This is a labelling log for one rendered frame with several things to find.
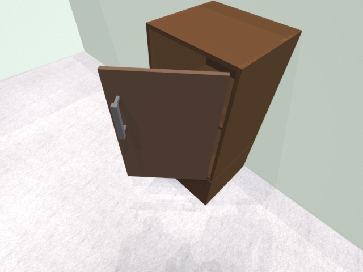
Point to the cupboard door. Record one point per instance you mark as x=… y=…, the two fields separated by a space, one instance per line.
x=171 y=117

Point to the handle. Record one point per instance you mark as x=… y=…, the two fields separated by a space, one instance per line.
x=120 y=128

